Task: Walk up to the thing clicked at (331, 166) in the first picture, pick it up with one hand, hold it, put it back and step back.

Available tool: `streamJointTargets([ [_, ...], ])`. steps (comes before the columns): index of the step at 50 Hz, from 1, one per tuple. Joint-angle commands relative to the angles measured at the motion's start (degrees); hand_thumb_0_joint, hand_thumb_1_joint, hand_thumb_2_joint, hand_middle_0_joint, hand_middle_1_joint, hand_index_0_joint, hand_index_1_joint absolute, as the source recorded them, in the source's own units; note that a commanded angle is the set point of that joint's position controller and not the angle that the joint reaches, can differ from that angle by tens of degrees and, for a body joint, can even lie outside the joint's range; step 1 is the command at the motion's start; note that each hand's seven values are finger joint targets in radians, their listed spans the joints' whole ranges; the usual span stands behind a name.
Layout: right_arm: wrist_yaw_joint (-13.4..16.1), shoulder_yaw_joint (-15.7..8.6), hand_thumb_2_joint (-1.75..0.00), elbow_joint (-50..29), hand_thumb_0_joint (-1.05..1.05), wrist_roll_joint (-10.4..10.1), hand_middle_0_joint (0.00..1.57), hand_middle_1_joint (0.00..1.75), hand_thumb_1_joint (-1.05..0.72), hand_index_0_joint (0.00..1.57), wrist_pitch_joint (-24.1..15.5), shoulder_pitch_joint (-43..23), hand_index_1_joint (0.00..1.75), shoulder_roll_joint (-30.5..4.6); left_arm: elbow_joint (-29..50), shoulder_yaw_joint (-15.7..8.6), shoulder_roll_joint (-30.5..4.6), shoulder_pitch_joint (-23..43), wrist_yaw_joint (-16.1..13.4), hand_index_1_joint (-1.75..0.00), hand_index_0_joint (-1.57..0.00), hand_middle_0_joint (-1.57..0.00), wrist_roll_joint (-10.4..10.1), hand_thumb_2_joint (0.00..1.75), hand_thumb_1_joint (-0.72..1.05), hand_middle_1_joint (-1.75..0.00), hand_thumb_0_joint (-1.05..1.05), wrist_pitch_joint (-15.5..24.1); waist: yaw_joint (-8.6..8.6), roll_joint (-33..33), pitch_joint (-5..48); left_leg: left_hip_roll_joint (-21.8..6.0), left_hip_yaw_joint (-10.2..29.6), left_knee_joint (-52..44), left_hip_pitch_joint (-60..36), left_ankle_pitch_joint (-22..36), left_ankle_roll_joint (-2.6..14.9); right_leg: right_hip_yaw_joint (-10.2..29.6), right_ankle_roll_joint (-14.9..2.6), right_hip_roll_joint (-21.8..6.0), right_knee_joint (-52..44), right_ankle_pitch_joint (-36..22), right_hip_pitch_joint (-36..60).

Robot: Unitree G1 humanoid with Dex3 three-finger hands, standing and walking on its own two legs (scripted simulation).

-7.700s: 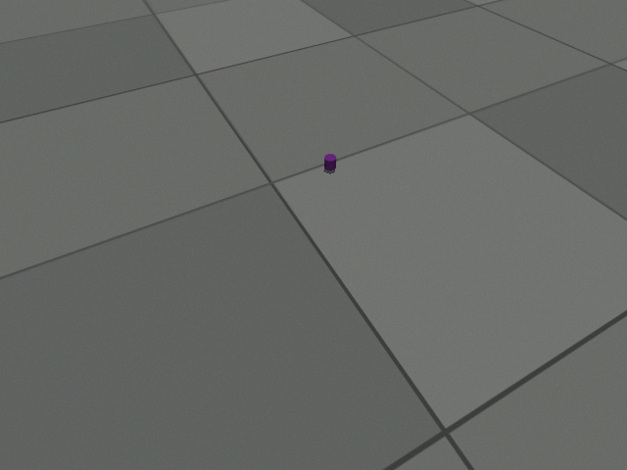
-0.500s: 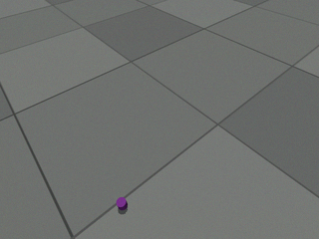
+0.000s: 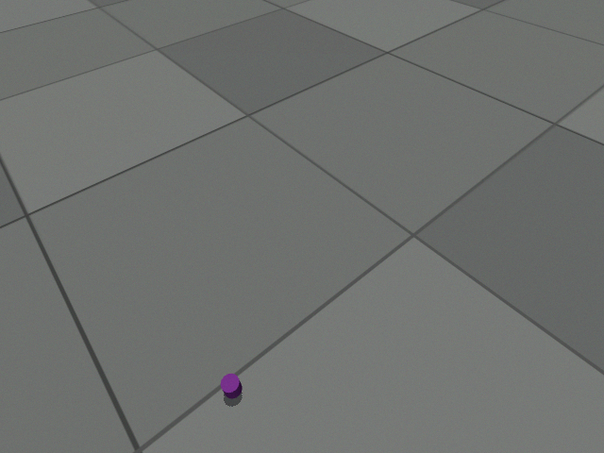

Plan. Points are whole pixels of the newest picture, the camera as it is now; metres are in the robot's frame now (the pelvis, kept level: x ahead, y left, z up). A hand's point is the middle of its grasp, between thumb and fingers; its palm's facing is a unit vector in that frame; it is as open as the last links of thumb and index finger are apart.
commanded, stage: stand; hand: left
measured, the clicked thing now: (231, 386) +0.45 +0.26 -0.75
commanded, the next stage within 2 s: walk up in 0.18 s
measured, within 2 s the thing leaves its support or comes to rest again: neither
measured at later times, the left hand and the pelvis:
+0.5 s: hand out of the picture +0.10 +0.26 -0.16, palm faces -0.02 -0.94 -0.34, open 7.4 cm; pelvis +0.03 +0.01 -0.01, yaw -1 degrees
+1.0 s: hand out of the picture +0.13 +0.28 -0.17, palm faces -0.04 -0.94 -0.35, open 7.4 cm; pelvis +0.03 +0.02 -0.01, yaw -2 degrees
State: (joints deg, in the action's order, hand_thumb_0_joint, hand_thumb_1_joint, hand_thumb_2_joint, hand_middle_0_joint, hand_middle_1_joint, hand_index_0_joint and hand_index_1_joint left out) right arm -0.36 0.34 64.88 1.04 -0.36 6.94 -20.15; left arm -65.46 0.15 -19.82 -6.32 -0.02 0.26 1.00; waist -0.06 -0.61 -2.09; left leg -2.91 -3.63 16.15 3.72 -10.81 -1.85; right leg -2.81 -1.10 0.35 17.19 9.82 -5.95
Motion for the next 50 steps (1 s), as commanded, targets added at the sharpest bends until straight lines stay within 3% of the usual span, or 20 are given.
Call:
streamJointTargets([
  [1,0.9,-2.1,-0.90,-3.0,0.00,-0.3,0.20,0.30,-0.90,0.20,-1.3,-2.0,0.30,-11.9,3.3,-2.3,-12.7,2.3,-0.7,-0.30,-0.20,-0.20,0.1,0.90,0.90,-0.30,0.00,1.0,0.21,0.2,3.5,-6.4,5.3,-1.6,-0.3,9.0,2.21,7.0,-0.10,-8.5,-2.3,-12.0,0.5],
  [8,0.9,-2.1,-0.90,-2.9,0.00,-0.3,0.20,0.30,-0.90,0.20,-1.3,-2.0,0.30,-11.8,3.4,-2.2,-12.6,2.0,-0.7,-0.30,-0.20,-0.20,0.1,0.90,0.90,-0.30,0.00,1.0,0.21,-0.3,3.7,-6.4,5.4,-1.8,0.0,8.8,2.20,6.9,-0.10,-8.4,-2.1,-11.5,0.7],
  [9,0.6,-3.4,-0.90,-4.1,0.00,0.2,0.20,0.30,-0.90,0.20,-1.6,-0.4,0.30,-12.6,4.9,-3.7,-13.6,0.6,-0.1,-0.30,-0.20,-0.20,0.6,0.90,0.90,-0.30,0.00,1.3,-0.30,1.6,5.7,-4.1,3.1,0.4,-1.6,1.9,3.62,7.0,-0.69,-6.3,-1.9,-3.5,1.5],
  [11,0.5,-3.5,-0.90,-4.2,0.00,0.5,0.20,0.30,-0.90,0.20,-1.5,0.1,0.30,-12.0,5.2,-4.1,-13.6,1.3,0.1,-0.30,-0.20,-0.20,0.9,0.90,0.90,-0.30,0.00,1.1,-0.12,2.1,2.9,-3.3,2.5,1.1,1.2,-3.8,3.76,7.9,-1.25,-6.6,-2.2,3.5,-0.5],
  [14,0.4,-3.7,-0.90,-5.0,0.00,0.7,0.20,0.30,-0.90,0.20,-1.6,0.6,0.30,-11.5,6.3,-4.5,-13.4,1.6,0.2,-0.30,-0.20,-0.20,1.1,0.90,0.90,-0.30,0.00,1.0,0.02,2.5,-0.4,-3.4,2.9,1.2,3.6,-5.6,4.03,8.8,-1.90,-6.8,-1.8,5.5,-3.1],
  [16,0.4,-3.9,-0.90,-5.6,0.00,0.7,0.20,0.30,-0.90,0.20,-1.8,0.9,0.30,-11.6,6.9,-4.5,-12.9,1.3,0.3,-0.30,-0.20,-0.20,1.0,0.90,0.90,-0.30,0.00,1.0,0.07,1.7,-1.8,-3.9,3.6,1.3,3.5,-2.2,4.15,8.3,-1.92,-6.1,-0.4,2.3,-4.3],
  [18,0.4,-4.1,-0.90,-6.2,0.00,0.4,0.20,0.30,-0.90,0.20,-2.1,0.7,0.30,-11.9,7.0,-4.4,-12.4,0.5,0.3,-0.30,-0.20,-0.20,0.7,0.90,0.90,-0.30,0.00,1.1,-0.14,0.0,-1.4,-4.9,4.5,1.2,2.2,4.2,4.39,7.2,-1.62,-5.5,1.8,-5.7,-3.4],
  [20,0.6,-4.2,-0.90,-6.7,0.00,0.2,0.20,0.30,-0.90,0.20,-2.2,1.4,0.30,-12.1,7.5,-4.3,-12.4,-0.1,0.1,-0.30,-0.20,-0.20,0.5,0.90,0.90,-0.30,0.00,1.3,-0.08,-0.3,1.7,-5.2,3.8,2.8,-0.1,11.7,4.34,6.9,-1.63,-5.6,3.5,-13.7,-1.0],
  [23,0.8,-4.6,-0.90,-7.7,0.00,0.0,0.20,0.30,-0.90,0.20,-1.9,1.4,0.30,-12.4,8.0,-4.3,-12.6,-0.9,-0.1,-0.30,-0.20,-0.20,0.3,0.90,0.90,-0.30,0.00,1.2,0.00,-0.8,4.6,-5.0,2.6,5.2,-1.8,16.2,4.42,6.4,-1.98,-5.7,5.9,-18.7,1.4],
  [29,1.0,-5.2,-0.90,-8.8,0.00,-0.2,0.20,0.30,-0.90,0.20,-1.1,1.4,0.30,-12.4,8.9,-4.4,-12.8,-0.9,-0.5,-0.30,-0.20,-0.20,0.1,0.90,0.90,-0.30,0.00,0.7,0.24,-0.3,4.1,-4.7,2.1,7.2,-0.7,14.1,4.87,5.9,-2.60,-5.0,8.4,-17.1,1.3],
  [35,1.1,-5.3,-0.90,-9.5,0.00,-0.3,0.20,0.30,-0.90,0.20,-0.9,1.2,0.30,-12.2,9.8,-4.4,-12.9,-1.0,-0.7,-0.30,-0.20,-0.20,0.0,0.90,0.90,-0.30,0.00,0.5,0.07,0.2,3.5,-4.5,1.3,9.4,-1.1,18.0,4.93,6.0,-3.11,-5.2,10.6,-21.0,0.5],
  [39,1.0,-5.3,-0.90,-10.6,0.00,-0.4,0.20,0.30,-0.90,0.20,-0.7,-0.4,0.30,-11.6,10.2,-4.8,-13.9,-1.9,-0.9,-0.30,-0.20,-0.20,0.2,0.90,0.90,-0.30,0.00,0.5,-0.63,2.8,2.3,-2.7,-0.1,13.0,3.9,12.8,4.55,8.7,-4.49,-6.8,9.3,-21.7,3.0],
  [41,0.8,-5.2,-0.90,-11.3,0.00,-0.2,0.20,0.30,-0.90,0.20,-0.6,-1.6,0.30,-10.9,10.3,-5.1,-15.3,-2.7,-0.9,-0.30,-0.20,-0.20,0.3,0.90,0.90,-0.30,0.00,0.5,-1.26,4.3,2.1,-1.1,-0.3,15.0,5.8,7.2,4.17,12.5,-6.68,-9.4,7.4,-19.9,3.5],
  [43,0.8,-5.1,-0.90,-11.2,0.00,-0.2,0.20,0.30,-0.90,0.20,-0.8,-0.6,0.30,-10.8,11.3,-5.1,-15.9,-0.9,-0.9,-0.30,-0.20,-0.20,0.5,0.90,0.90,-0.30,0.00,0.5,-0.52,4.3,1.8,-0.5,0.4,13.8,4.5,3.8,3.77,14.6,-8.61,-11.6,6.7,-17.2,1.2],
  [44,0.7,-5.3,-0.90,-10.5,0.00,-0.1,0.20,0.30,-0.90,0.20,-1.0,0.9,0.30,-11.0,11.9,-4.9,-15.4,0.7,-0.7,-0.30,-0.20,-0.20,0.4,0.90,0.90,-0.30,0.00,0.4,0.55,3.3,1.8,-1.4,1.4,10.5,1.9,6.4,4.06,13.1,-7.55,-10.6,8.0,-16.6,-1.0],
  [46,0.8,-6.3,-0.90,-9.0,0.00,0.0,0.20,0.30,-0.90,0.20,-1.7,5.3,0.30,-14.0,13.3,-4.2,-12.2,4.7,-0.5,-0.30,-0.20,-0.20,0.1,0.90,0.90,-0.30,0.00,0.2,3.12,-2.2,2.7,-7.1,6.6,4.9,-6.8,19.2,6.23,4.8,-2.63,-3.7,16.6,-13.9,-8.3],
  [47,0.9,-6.7,-0.90,-8.8,0.00,-0.2,0.20,0.30,-0.90,0.20,-1.9,5.7,0.30,-15.7,13.3,-4.0,-11.0,4.8,-0.4,-0.30,-0.20,-0.20,0.0,0.90,0.90,-0.30,0.00,0.1,2.95,-4.4,2.0,-10.9,9.4,4.4,-10.7,26.2,8.91,2.0,-0.88,-1.3,19.3,-8.0,-12.8],
  [48,0.9,-7.0,-0.90,-9.0,0.00,-0.2,0.20,0.30,-0.90,0.20,-1.9,5.1,0.30,-16.2,13.0,-4.0,-10.7,5.0,-0.5,-0.30,-0.20,-0.20,0.3,0.90,0.90,-0.30,0.00,-0.1,2.90,-5.9,0.9,-14.3,11.7,4.8,-12.4,30.8,12.08,0.5,-0.28,-0.5,21.4,6.1,-16.0],
  [49,1.1,-7.0,-0.90,-9.1,0.00,0.0,0.20,0.30,-0.90,0.20,-1.9,5.6,0.30,-15.9,13.3,-4.1,-10.7,5.7,-0.5,-0.30,-0.20,-0.20,0.5,0.90,0.90,-0.30,0.00,-0.1,3.03,-7.4,-0.8,-16.2,12.8,4.1,-12.2,34.0,13.98,1.0,-0.64,-0.7,21.8,19.9,-18.4],
  [50,1.2,-7.0,-0.90,-9.5,0.00,0.2,0.20,0.30,-0.90,0.20,-1.9,5.6,0.30,-15.6,13.5,-4.1,-10.9,5.3,-0.3,-0.30,-0.20,-0.20,0.5,0.90,0.90,-0.30,0.00,-0.2,2.83,-7.7,-2.2,-16.6,12.7,3.3,-10.8,32.4,14.67,1.8,-1.04,-1.3,23.3,22.9,-19.4],
])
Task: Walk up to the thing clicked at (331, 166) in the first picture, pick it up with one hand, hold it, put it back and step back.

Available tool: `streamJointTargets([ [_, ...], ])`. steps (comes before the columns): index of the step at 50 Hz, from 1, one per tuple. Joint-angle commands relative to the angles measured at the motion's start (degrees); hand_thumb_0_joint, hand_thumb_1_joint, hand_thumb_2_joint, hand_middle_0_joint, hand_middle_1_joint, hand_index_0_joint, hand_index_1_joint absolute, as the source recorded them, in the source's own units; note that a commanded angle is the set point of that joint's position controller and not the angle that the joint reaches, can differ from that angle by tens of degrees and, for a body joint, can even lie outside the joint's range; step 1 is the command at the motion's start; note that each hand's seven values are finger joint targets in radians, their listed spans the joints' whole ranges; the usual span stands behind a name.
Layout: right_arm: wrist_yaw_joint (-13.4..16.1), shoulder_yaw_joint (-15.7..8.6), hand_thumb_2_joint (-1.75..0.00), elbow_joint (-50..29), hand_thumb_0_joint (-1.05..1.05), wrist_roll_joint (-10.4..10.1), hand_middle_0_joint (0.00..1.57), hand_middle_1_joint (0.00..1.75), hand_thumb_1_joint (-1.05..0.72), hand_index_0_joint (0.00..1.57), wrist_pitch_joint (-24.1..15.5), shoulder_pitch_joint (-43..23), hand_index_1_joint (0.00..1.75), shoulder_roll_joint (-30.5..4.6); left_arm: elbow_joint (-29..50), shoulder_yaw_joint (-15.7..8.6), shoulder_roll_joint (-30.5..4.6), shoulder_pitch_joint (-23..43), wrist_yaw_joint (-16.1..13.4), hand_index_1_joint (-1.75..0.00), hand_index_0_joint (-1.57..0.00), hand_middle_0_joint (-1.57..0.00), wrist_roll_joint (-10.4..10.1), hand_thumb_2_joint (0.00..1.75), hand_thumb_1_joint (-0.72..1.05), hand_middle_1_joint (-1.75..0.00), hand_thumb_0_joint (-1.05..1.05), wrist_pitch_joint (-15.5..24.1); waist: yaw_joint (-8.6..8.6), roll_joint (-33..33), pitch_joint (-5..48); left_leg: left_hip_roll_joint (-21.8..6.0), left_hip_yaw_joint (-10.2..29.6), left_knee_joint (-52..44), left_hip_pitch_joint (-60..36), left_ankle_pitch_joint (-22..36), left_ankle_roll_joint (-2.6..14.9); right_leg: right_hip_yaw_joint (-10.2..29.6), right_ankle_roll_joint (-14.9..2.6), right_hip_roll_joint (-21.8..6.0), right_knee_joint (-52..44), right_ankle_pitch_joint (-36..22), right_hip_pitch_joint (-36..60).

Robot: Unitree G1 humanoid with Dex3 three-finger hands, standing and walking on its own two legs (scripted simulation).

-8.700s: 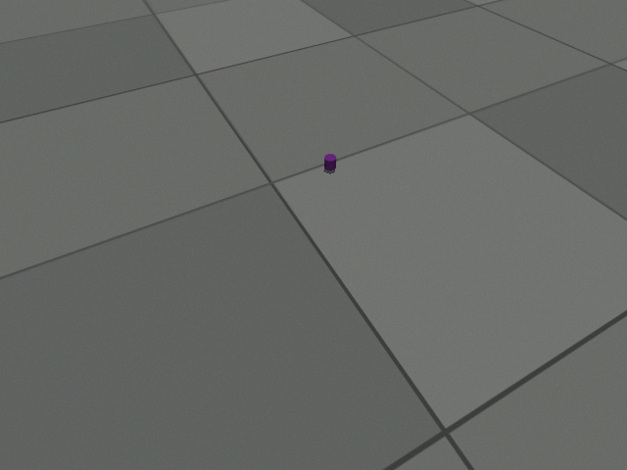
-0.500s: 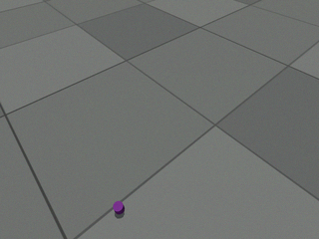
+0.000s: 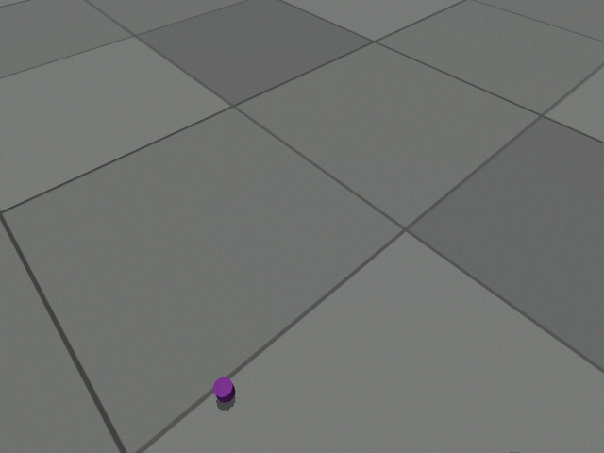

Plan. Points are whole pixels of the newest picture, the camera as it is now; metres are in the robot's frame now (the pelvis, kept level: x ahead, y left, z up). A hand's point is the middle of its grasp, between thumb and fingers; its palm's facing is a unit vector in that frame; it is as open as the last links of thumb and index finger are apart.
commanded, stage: walk up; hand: left
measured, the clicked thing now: (224, 389) +0.41 +0.26 -0.74
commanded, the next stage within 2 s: stand in 1.86 s
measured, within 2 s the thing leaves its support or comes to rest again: neither
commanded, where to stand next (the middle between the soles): +0.04 +0.00 m, yaw +3 degrees
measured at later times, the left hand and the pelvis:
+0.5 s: hand out of the picture +0.10 +0.26 -0.16, palm faces +0.05 -0.95 -0.29, open 7.4 cm; pelvis +0.01 +0.01 +0.00, yaw +1 degrees
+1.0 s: hand out of the picture +0.09 +0.26 -0.14, palm faces +0.07 -0.94 -0.35, open 7.4 cm; pelvis +0.02 +0.00 +0.01, yaw +2 degrees
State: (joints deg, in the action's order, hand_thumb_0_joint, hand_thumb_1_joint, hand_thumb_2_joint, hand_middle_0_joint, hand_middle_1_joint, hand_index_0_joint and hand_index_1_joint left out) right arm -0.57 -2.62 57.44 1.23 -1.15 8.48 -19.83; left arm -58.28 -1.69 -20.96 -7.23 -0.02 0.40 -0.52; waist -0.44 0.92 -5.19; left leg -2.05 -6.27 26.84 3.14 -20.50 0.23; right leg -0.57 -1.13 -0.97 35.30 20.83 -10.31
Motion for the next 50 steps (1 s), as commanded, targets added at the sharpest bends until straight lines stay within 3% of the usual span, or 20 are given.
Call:
streamJointTargets([
  [1,1.5,-4.1,-0.90,-2.6,0.00,0.3,0.20,0.30,-0.90,0.20,-1.0,3.5,0.30,-16.0,6.4,-2.4,-9.5,5.8,0.0,-0.30,-0.20,-0.20,0.2,0.90,0.90,-0.30,0.00,1.4,2.88,-9.7,0.0,-16.5,14.2,-7.8,-7.7,39.3,11.82,-0.1,-1.10,-0.5,3.9,11.8,-13.8],
  [3,1.4,-3.8,-0.90,-4.1,0.00,0.1,0.20,0.30,-0.90,0.20,-1.0,0.3,0.30,-15.8,5.7,-2.4,-9.1,2.7,0.5,-0.30,-0.20,-0.20,0.3,0.90,0.90,-0.30,0.00,1.7,0.76,-9.9,0.5,-13.4,10.7,-5.2,-4.0,36.0,9.51,-0.4,-1.47,-1.4,-2.3,4.1,-7.5],
  [4,1.4,-3.4,-0.90,-4.6,0.00,-0.2,0.20,0.30,-0.90,0.20,-0.8,-2.4,0.30,-15.3,4.5,-2.3,-8.7,-0.4,0.5,-0.30,-0.20,-0.20,0.0,0.90,0.90,-0.30,0.00,2.1,-1.26,-9.1,2.5,-10.3,6.5,-1.4,-3.2,36.5,6.88,-1.0,-1.41,-1.2,-10.6,-6.6,-2.3],
  [5,1.4,-2.9,-0.90,-5.4,0.00,-1.0,0.20,0.30,-0.90,0.20,-0.7,-3.9,0.30,-13.8,3.0,-2.8,-10.9,-3.4,0.1,-0.30,-0.20,-0.20,0.2,0.90,0.90,-0.30,0.00,2.7,-2.59,-3.8,6.4,-6.3,2.8,4.7,0.6,35.7,3.38,1.8,-1.43,-3.2,-13.6,-26.7,6.4],
  [6,1.4,-2.1,-0.90,-6.2,0.00,-1.8,0.20,0.30,-0.90,0.20,-0.5,-4.4,0.30,-11.7,1.6,-3.8,-13.9,-6.8,-0.4,-0.30,-0.20,-0.20,0.3,0.90,0.90,-0.30,0.00,3.1,-3.78,2.4,10.3,-2.7,1.4,11.5,7.1,26.8,0.84,8.2,-3.65,-7.8,-13.2,-38.6,14.6],
  [7,1.2,-1.2,-0.90,-7.2,0.00,-2.1,0.20,0.30,-0.90,0.20,0.1,-4.1,0.30,-8.7,1.7,-4.3,-16.0,-8.2,-0.9,-0.30,-0.20,-0.20,0.2,0.90,0.90,-0.30,0.00,3.1,-4.91,8.2,11.4,2.9,2.8,18.1,13.8,3.0,-0.29,17.4,-8.90,-14.0,-16.5,-36.0,18.0],
  [8,1.3,-1.3,-0.90,-6.4,0.00,-1.6,0.20,0.30,-0.90,0.20,1.3,-2.6,0.30,-9.0,3.3,-3.9,-16.1,-4.6,-0.9,-0.30,-0.20,-0.20,0.9,0.90,0.90,-0.30,0.00,3.1,-3.26,4.7,9.3,2.0,8.3,20.5,12.3,-14.7,0.95,21.1,-11.81,-18.4,-19.2,-22.6,9.4],
  [9,1.2,-1.9,-0.90,-5.2,0.00,-1.5,0.20,0.30,-0.90,0.20,1.5,0.7,0.30,-10.2,4.3,-4.1,-17.0,-0.9,-0.8,-0.30,-0.20,-0.20,1.5,0.90,0.90,-0.30,0.00,2.9,-1.51,6.2,6.4,1.7,9.1,22.9,9.4,-18.9,1.17,21.6,-14.46,-19.4,-20.0,-14.8,2.3],
  [12,0.6,-1.9,-0.90,-2.5,0.00,-1.0,0.20,0.30,-0.90,0.20,1.2,3.7,0.30,-11.7,6.4,-3.2,-13.0,5.2,-0.7,-0.30,-0.20,-0.20,1.2,0.90,0.90,-0.30,0.00,2.4,0.82,8.6,2.0,-0.8,9.9,18.8,13.3,-14.4,0.53,13.2,-11.40,-14.2,-20.8,-9.0,0.6],
  [15,0.8,-1.5,-0.90,-1.9,0.00,-0.8,0.20,0.30,-0.90,0.20,0.7,4.0,0.30,-10.9,5.6,-3.3,-12.8,3.4,-0.7,-0.30,-0.20,-0.20,1.4,0.90,0.90,-0.30,0.00,2.4,0.15,8.4,4.2,-0.2,8.1,9.2,11.0,-6.4,-0.54,9.7,-9.38,-12.3,-17.6,-19.2,2.4],
  [18,1.3,-2.1,-0.90,0.6,0.00,0.0,0.20,0.30,-0.90,0.20,0.0,7.1,0.30,-11.1,5.6,-3.3,-12.7,6.6,-0.2,-0.30,-0.20,-0.20,0.2,0.90,0.90,-0.30,0.00,1.1,2.87,5.8,5.5,0.6,6.3,-6.0,1.7,9.5,-0.93,5.0,-5.43,-9.4,-12.6,-14.2,-2.6],
  [19,1.5,-2.5,-0.90,1.2,0.00,0.5,0.20,0.30,-0.90,0.20,-0.3,7.8,0.30,-12.4,6.1,-2.9,-10.9,7.2,0.1,-0.30,-0.20,-0.20,-0.4,0.90,0.90,-0.30,0.00,0.7,2.80,1.9,5.3,-1.5,10.5,-8.3,0.5,13.6,-0.13,3.8,-3.17,-7.7,-10.0,-13.0,-4.7],
  [20,1.9,-2.8,-0.90,0.4,0.00,0.7,0.20,0.30,-0.90,0.20,-0.7,5.7,0.30,-14.6,6.2,-2.6,-9.1,5.7,0.3,-0.30,-0.20,-0.20,-0.9,0.90,0.90,-0.30,0.00,0.4,1.18,-3.0,5.2,-8.0,18.9,-12.1,2.4,14.6,2.07,1.9,-0.78,-4.0,-6.3,-8.4,-5.4],
  [21,1.9,-2.7,-0.90,-1.0,0.00,0.3,0.20,0.30,-0.90,0.20,-1.2,0.3,0.30,-16.8,4.7,-2.4,-8.5,3.9,0.4,-0.30,-0.20,-0.20,-1.2,0.90,0.90,-0.30,0.00,-0.2,-0.65,-6.6,3.4,-13.0,25.5,-14.7,9.6,8.9,5.75,1.3,0.70,-1.0,-6.5,-1.0,-2.5],
  [22,1.7,-2.6,-0.90,-1.7,0.00,0.0,0.20,0.30,-0.90,0.20,-1.3,-3.8,0.30,-17.7,2.6,-3.2,-10.5,2.2,0.4,-0.30,-0.20,-0.20,-0.9,0.90,0.90,-0.30,0.00,-0.5,-1.55,-7.5,2.2,-13.6,24.2,-13.8,16.8,3.5,8.27,1.9,0.30,-1.4,-4.2,3.2,4.8],
  [24,1.4,-1.4,-0.90,-1.4,0.00,0.0,0.20,0.30,-0.90,0.20,-1.3,-5.4,0.30,-14.6,1.7,-2.8,-10.2,2.3,0.8,-0.30,-0.20,-0.20,-0.3,0.90,0.90,-0.30,0.00,-0.1,-2.44,-8.1,1.0,-9.7,18.5,-13.2,15.6,5.3,5.06,2.2,-0.39,-2.6,-10.8,-1.8,5.6],
  [27,1.4,-0.8,-0.90,-0.7,0.00,-0.4,0.20,0.30,-0.90,0.20,-1.8,-3.6,0.30,-12.8,0.5,-2.6,-10.6,2.9,0.7,-0.30,-0.20,-0.20,-0.6,0.90,0.90,-0.30,0.00,0.9,-1.07,-9.1,5.3,-5.9,14.6,-8.9,8.2,19.3,1.62,4.1,-0.53,-4.4,-14.1,-16.1,6.4],
  [31,1.5,-0.8,-0.90,0.2,0.00,-0.7,0.20,0.30,-0.90,0.20,-1.4,-3.4,0.30,-12.8,-0.8,-1.9,-10.5,4.6,0.5,-0.30,-0.20,-0.20,-0.3,0.90,0.90,-0.30,0.00,1.1,-0.03,-6.4,6.7,-5.7,14.4,-11.0,6.3,15.6,1.52,3.6,-0.25,-5.0,-15.5,-15.0,7.0],
  [41,1.5,-0.5,-0.90,1.2,0.00,-1.3,0.20,0.30,-0.90,0.20,-1.1,-4.3,0.30,-12.6,-2.8,-2.0,-10.9,5.5,0.2,-0.30,-0.20,-0.20,0.0,0.90,0.90,-0.30,0.00,1.9,0.83,1.5,7.8,-4.8,12.1,-8.3,2.1,22.5,1.37,4.0,-0.01,-6.6,-18.3,-21.4,6.3],
  [50,1.3,-0.3,-0.90,1.9,0.00,-1.0,0.20,0.30,-0.90,0.20,-0.6,-5.6,0.30,-12.4,-2.7,-2.2,-11.0,5.8,0.0,-0.30,-0.20,-0.20,0.1,0.90,0.90,-0.30,0.00,2.0,0.66,0.3,6.6,-4.5,12.0,-9.2,3.4,20.0,0.90,4.1,-0.04,-6.9,-19.9,-19.8,6.6],
])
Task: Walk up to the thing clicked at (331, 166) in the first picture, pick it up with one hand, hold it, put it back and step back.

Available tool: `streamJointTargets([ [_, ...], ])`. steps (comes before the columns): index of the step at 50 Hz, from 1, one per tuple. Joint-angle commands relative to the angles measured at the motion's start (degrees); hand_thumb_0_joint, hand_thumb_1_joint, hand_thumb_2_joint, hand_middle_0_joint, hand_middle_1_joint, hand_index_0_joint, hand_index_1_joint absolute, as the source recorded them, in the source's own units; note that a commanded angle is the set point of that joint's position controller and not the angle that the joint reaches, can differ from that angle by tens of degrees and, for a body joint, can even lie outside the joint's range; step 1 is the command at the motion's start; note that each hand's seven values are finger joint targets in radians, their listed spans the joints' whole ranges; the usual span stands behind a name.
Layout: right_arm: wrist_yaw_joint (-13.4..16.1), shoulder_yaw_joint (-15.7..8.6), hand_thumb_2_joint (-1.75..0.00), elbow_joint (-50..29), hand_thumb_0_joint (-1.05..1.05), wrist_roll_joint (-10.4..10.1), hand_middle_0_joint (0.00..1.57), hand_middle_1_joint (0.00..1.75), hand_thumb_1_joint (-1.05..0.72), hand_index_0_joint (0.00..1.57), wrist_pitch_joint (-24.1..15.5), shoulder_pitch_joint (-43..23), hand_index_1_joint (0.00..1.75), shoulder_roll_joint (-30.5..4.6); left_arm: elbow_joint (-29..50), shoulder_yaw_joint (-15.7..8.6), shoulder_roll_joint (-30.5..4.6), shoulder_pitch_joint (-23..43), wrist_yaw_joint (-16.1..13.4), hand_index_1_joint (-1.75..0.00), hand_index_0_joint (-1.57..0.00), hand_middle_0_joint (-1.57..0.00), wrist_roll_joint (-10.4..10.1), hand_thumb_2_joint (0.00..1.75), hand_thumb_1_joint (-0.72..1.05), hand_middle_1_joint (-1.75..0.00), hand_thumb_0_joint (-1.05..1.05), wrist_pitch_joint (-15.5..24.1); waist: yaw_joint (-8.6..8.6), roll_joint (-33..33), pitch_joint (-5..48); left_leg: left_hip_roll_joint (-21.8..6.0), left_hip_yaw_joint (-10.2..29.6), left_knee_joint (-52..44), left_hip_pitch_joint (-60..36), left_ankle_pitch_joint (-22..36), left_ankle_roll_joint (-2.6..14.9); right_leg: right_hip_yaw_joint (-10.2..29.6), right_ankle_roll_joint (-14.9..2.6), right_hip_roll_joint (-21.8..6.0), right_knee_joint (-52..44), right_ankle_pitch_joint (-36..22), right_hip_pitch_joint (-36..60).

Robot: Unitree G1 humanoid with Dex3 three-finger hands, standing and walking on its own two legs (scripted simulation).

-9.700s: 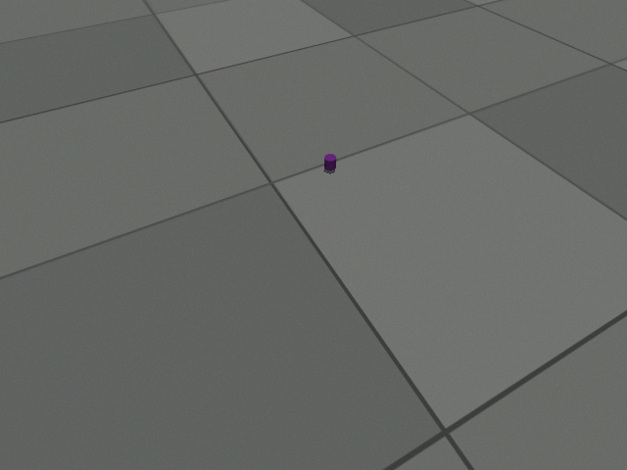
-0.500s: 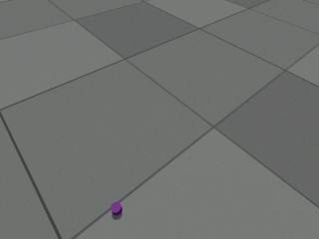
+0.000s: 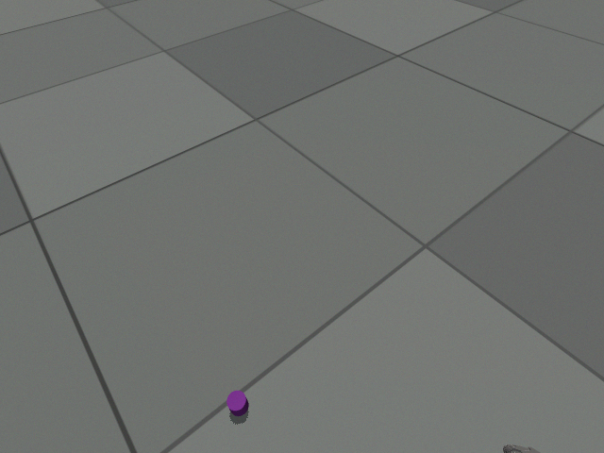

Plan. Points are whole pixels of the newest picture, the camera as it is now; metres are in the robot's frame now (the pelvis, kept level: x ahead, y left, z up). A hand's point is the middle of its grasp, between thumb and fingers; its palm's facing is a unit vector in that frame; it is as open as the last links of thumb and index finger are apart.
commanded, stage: walk up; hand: left
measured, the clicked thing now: (237, 403) +0.40 +0.25 -0.75
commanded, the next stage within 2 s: stand in 0.86 s
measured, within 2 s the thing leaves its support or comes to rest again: neither
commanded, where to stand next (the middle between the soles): +0.02 +0.00 m, yaw +0 degrees
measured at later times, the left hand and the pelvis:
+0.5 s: hand out of the picture +0.08 +0.24 -0.16, palm faces +0.02 -0.95 -0.32, open 7.4 cm; pelvis +0.00 -0.01 +0.00, yaw +0 degrees
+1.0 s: hand out of the picture +0.06 +0.25 -0.16, palm faces +0.01 -0.95 -0.32, open 7.4 cm; pelvis -0.01 +0.00 +0.00, yaw +0 degrees
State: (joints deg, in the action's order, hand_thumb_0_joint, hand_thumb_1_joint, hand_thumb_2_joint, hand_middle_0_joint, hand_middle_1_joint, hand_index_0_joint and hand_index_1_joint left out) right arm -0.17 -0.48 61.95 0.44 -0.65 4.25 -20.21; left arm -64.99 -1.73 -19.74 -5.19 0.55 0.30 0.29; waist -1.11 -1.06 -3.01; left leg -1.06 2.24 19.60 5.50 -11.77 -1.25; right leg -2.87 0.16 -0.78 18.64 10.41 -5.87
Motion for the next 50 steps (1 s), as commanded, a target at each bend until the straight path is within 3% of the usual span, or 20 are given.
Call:
streamJointTargets([
  [1,0.9,-2.4,-0.90,-2.6,0.00,-0.1,0.20,0.30,-0.90,0.20,-1.1,-1.6,0.30,-12.0,4.1,-2.3,-12.2,3.5,-0.6,-0.30,-0.20,-0.20,0.3,0.90,0.90,-0.30,0.00,1.1,1.17,1.9,4.3,-5.5,3.4,-2.1,1.3,11.2,2.30,6.2,-1.37,-7.0,-3.2,-9.1,2.2],
  [14,1.1,-2.2,-0.90,-2.5,0.00,-0.1,0.20,0.30,-0.90,0.20,-1.1,-0.7,0.30,-11.7,4.6,-3.0,-12.2,3.0,-0.6,-0.30,-0.20,-0.20,0.3,0.90,0.90,-0.30,0.00,0.8,0.91,1.4,5.2,-5.5,3.2,-1.4,2.0,13.4,2.48,5.6,-1.44,-6.8,-2.2,-10.9,3.7],
  [25,1.1,-2.1,-0.90,-2.4,0.00,0.0,0.20,0.30,-0.90,0.20,-1.2,0.3,0.30,-12.1,5.0,-3.1,-12.0,3.4,-0.3,-0.30,-0.20,-0.20,0.4,0.90,0.90,-0.30,0.00,0.5,1.03,1.2,3.9,-5.1,4.2,-2.3,3.9,8.2,2.58,6.0,-1.85,-6.6,-2.9,-5.2,3.0],
  [38,1.0,-2.1,-0.90,-2.6,0.00,0.1,0.20,0.30,-0.90,0.20,-1.4,0.7,0.30,-12.0,5.0,-3.3,-11.9,2.3,-0.1,-0.30,-0.20,-0.20,0.4,0.90,0.90,-0.30,0.00,0.5,0.83,0.9,3.7,-5.1,4.7,-2.4,3.4,8.3,2.67,5.7,-1.63,-6.3,-2.8,-3.3,1.8],
  [50,0.8,-1.6,-0.90,-1.7,0.00,0.2,0.20,0.30,-0.90,0.20,-1.0,0.8,0.30,-12.0,4.0,-1.5,-12.4,1.2,-0.5,-0.30,-0.20,-0.20,0.1,0.90,0.90,-0.30,0.00,1.5,0.96,0.0,3.5,-5.9,4.2,-4.1,2.4,8.2,2.21,6.3,-1.41,-7.1,-3.1,-5.5,1.6],
])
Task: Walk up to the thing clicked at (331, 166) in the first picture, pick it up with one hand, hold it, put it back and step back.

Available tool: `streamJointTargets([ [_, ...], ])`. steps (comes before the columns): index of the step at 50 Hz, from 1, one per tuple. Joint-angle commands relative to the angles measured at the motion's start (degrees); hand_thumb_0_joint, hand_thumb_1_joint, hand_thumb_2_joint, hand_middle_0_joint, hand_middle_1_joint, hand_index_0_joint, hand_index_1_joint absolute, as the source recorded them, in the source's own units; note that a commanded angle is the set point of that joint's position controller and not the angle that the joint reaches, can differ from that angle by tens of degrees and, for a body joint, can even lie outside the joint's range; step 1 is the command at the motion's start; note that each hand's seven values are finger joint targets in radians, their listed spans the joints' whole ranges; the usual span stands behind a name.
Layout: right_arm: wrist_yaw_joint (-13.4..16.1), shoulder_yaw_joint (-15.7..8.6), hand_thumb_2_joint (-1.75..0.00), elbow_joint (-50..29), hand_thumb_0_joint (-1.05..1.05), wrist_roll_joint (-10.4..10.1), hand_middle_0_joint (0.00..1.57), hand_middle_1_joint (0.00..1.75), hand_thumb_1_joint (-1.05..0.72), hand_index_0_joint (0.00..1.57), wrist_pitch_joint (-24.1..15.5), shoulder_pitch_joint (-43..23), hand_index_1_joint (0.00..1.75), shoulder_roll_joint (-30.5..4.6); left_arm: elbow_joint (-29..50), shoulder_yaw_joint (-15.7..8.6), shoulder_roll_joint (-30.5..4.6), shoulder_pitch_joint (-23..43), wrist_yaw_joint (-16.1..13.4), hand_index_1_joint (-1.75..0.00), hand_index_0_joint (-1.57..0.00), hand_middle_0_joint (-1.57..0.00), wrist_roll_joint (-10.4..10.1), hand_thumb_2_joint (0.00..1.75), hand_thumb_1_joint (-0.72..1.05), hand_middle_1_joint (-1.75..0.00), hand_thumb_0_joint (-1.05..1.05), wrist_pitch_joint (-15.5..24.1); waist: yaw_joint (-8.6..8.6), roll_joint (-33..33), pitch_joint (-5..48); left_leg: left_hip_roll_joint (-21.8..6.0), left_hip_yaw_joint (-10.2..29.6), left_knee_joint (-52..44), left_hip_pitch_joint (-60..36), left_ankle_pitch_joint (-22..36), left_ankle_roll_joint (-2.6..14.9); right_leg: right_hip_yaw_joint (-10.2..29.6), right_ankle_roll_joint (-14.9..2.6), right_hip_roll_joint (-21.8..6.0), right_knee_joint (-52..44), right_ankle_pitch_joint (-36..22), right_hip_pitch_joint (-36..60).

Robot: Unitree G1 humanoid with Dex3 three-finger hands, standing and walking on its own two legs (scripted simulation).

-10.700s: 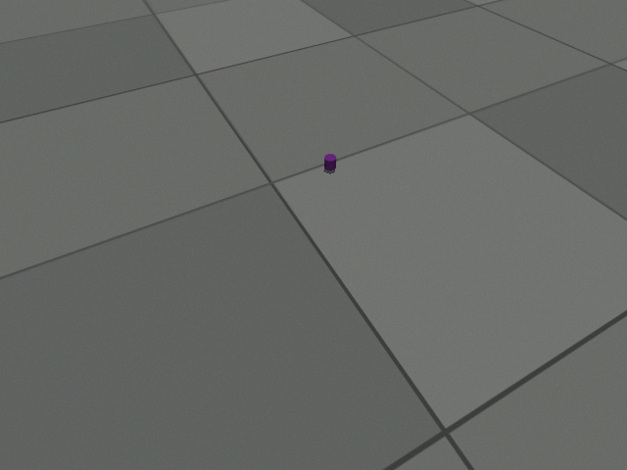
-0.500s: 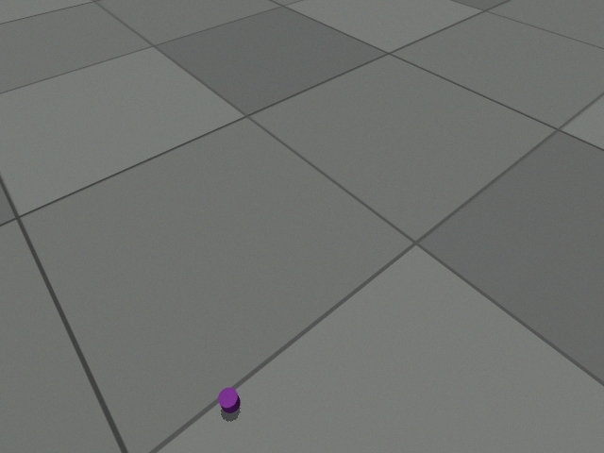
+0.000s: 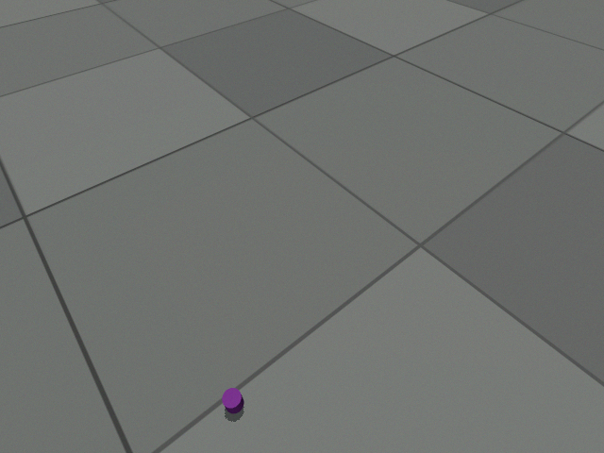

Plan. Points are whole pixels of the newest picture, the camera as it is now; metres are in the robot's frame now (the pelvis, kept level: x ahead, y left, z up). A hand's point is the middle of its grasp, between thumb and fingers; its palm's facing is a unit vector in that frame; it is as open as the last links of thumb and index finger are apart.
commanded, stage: stand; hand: left
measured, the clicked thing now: (233, 400) +0.40 +0.25 -0.75
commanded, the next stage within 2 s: walk up in 0.86 s
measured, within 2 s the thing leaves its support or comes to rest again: neither
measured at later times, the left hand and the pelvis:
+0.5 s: hand out of the picture +0.08 +0.25 -0.15, palm faces -0.03 -0.94 -0.35, open 7.4 cm; pelvis +0.01 +0.00 +0.00, yaw -1 degrees
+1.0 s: hand out of the picture +0.09 +0.26 -0.16, palm faces +0.00 -0.93 -0.37, open 7.4 cm; pelvis -0.02 +0.00 -0.01, yaw -1 degrees
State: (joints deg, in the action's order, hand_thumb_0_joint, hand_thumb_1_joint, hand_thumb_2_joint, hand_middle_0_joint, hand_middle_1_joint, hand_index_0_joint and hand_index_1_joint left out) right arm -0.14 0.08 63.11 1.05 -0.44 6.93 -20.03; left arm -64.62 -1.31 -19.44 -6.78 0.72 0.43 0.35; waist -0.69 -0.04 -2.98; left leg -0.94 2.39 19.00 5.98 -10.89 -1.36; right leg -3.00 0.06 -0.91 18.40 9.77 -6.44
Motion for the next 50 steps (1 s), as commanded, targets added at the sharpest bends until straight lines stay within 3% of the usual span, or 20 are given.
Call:
streamJointTargets([
  [1,0.7,-2.2,-0.90,-2.9,0.00,-0.4,0.20,0.30,-0.90,0.20,-1.3,-2.3,0.30,-12.3,3.5,-1.8,-12.7,2.4,-0.7,-0.30,-0.20,-0.20,0.0,0.90,0.90,-0.30,0.00,1.4,0.32,-0.7,3.8,-6.3,4.2,-3.5,1.2,7.7,2.36,6.2,-1.41,-6.9,-2.7,-4.7,2.1],
  [16,0.5,-2.2,-0.90,-2.5,0.00,-0.5,0.20,0.30,-0.90,0.20,-1.2,-2.1,0.30,-12.4,3.4,-1.0,-13.3,1.6,-1.1,-0.30,-0.20,-0.20,0.0,0.90,0.90,-0.30,0.00,1.7,0.53,0.5,4.9,-6.4,3.4,-3.2,0.0,10.0,2.13,6.4,-1.34,-7.2,-2.4,-8.6,2.6],
  [21,0.5,-1.9,-0.90,-2.3,0.00,-0.5,0.20,0.30,-0.90,0.20,-1.0,-1.9,0.30,-12.2,3.4,-0.9,-13.1,1.8,-1.2,-0.30,-0.20,-0.20,-0.1,0.90,0.90,-0.30,0.00,1.8,0.48,0.1,3.7,-6.3,3.5,-3.6,0.7,9.0,1.88,6.5,-1.17,-7.1,-2.7,-7.4,1.9],
  [29,0.6,-2.0,-0.90,-2.4,0.00,-0.5,0.20,0.30,-0.90,0.20,-1.0,-2.3,0.30,-12.3,3.4,-0.8,-13.4,1.8,-1.3,-0.30,-0.20,-0.20,0.0,0.90,0.90,-0.30,0.00,1.7,0.45,-0.1,4.9,-6.5,3.1,-3.2,-0.5,12.1,1.85,6.2,-1.33,-7.1,-2.1,-11.3,2.9],
  [42,0.8,-2.1,-0.90,-2.3,0.00,-0.4,0.20,0.30,-0.90,0.20,-1.0,-1.5,0.30,-12.3,3.7,-0.9,-13.4,2.4,-1.3,-0.30,-0.20,-0.20,0.0,0.90,0.90,-0.30,0.00,1.6,0.72,-0.2,4.6,-6.6,2.7,-3.6,-0.4,10.7,1.65,6.7,-1.59,-7.0,-2.1,-10.6,2.6],
  [43,0.7,-3.2,-0.90,-2.7,0.00,-1.1,0.20,0.30,-0.90,0.20,0.0,-3.6,0.30,-15.0,4.8,-3.8,-16.2,2.2,-1.8,-0.30,-0.20,-0.20,-1.0,0.90,0.90,-0.30,0.00,0.7,0.06,0.1,-1.9,-5.6,3.0,3.2,3.7,21.9,3.07,6.9,-1.63,-6.4,2.8,-22.8,-1.1],
  [44,0.8,-3.3,-0.90,-3.8,0.00,-1.6,0.20,0.30,-0.90,0.20,0.3,-2.1,0.30,-13.9,5.8,-4.0,-16.4,1.5,-2.0,-0.30,-0.20,-0.20,-1.2,0.90,0.90,-0.30,0.00,0.4,0.50,1.1,1.0,-5.3,1.8,5.8,3.6,24.9,3.21,6.3,-2.52,-6.8,4.6,-27.5,0.8],
  [45,0.8,-3.2,-0.90,-4.0,0.00,-1.8,0.20,0.30,-0.90,0.20,0.5,-1.8,0.30,-13.3,6.1,-4.2,-16.1,1.1,-2.1,-0.30,-0.20,-0.20,-1.5,0.90,0.90,-0.30,0.00,0.2,0.20,1.3,1.5,-4.2,0.9,7.8,3.8,23.4,2.99,6.7,-3.32,-7.3,5.0,-29.1,0.6],
  [47,0.8,-3.6,-0.90,-5.2,0.00,-2.0,0.20,0.30,-0.90,0.20,1.1,-1.3,0.30,-13.0,7.7,-4.8,-16.9,1.0,-2.2,-0.30,-0.20,-0.20,-1.3,0.90,0.90,-0.30,0.00,-0.3,0.44,3.0,5.4,-2.0,-0.2,14.1,3.1,18.9,2.79,9.0,-6.70,-10.1,4.8,-31.4,0.4],
  [48,0.8,-3.8,-0.90,-5.8,0.00,-2.0,0.20,0.30,-0.90,0.20,1.5,-0.9,0.30,-12.5,8.9,-5.0,-17.0,2.1,-2.1,-0.30,-0.20,-0.20,-1.1,0.90,0.90,-0.30,0.00,-0.6,0.73,4.5,6.3,-0.3,-1.5,17.2,4.2,12.0,2.39,10.5,-8.62,-12.5,4.1,-30.5,-0.4],
  [50,0.7,-4.5,-0.90,-6.8,0.00,-1.4,0.20,0.30,-0.90,0.20,2.7,0.4,0.30,-12.5,11.4,-5.1,-17.5,4.9,-2.3,-0.30,-0.20,-0.20,0.2,0.90,0.90,-0.30,0.00,-0.9,0.75,10.2,6.7,3.0,-1.0,30.1,8.1,-17.4,2.90,16.2,-14.04,-19.2,2.7,-29.8,-2.9],
])
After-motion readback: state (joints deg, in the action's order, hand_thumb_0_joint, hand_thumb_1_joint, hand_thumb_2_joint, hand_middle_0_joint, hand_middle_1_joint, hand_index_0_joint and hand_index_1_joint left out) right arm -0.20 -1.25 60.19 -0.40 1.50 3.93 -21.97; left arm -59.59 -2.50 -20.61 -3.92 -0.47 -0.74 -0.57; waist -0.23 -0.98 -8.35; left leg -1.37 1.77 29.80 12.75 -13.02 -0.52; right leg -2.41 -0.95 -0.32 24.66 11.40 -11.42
